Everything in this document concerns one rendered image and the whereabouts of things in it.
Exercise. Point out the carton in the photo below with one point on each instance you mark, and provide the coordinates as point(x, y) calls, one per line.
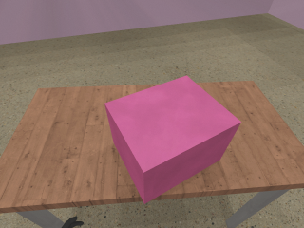
point(167, 133)

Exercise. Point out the left robot hand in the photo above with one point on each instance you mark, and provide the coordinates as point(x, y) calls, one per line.
point(72, 223)

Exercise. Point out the table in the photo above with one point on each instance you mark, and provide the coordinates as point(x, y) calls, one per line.
point(62, 154)

